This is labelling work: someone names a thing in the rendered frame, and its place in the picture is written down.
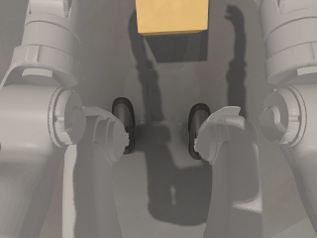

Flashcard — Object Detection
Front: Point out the carton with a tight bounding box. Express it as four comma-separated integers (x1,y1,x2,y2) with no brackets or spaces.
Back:
136,0,209,36

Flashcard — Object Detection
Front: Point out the left robot foot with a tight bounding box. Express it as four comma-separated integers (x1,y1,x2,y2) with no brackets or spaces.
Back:
112,97,136,155

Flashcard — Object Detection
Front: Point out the robot right shin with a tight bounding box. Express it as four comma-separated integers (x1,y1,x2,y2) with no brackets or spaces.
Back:
193,106,259,159

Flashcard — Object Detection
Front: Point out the robot left forearm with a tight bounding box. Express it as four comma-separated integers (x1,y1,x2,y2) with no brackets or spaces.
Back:
0,0,90,89

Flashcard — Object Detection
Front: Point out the robot right forearm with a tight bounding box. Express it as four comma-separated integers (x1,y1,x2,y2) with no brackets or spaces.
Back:
254,0,317,87

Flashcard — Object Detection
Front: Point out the robot left upper arm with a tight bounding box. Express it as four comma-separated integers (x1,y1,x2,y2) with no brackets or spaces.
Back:
0,83,86,238

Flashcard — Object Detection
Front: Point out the robot right upper arm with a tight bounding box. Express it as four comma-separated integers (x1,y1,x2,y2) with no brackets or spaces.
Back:
259,82,317,235

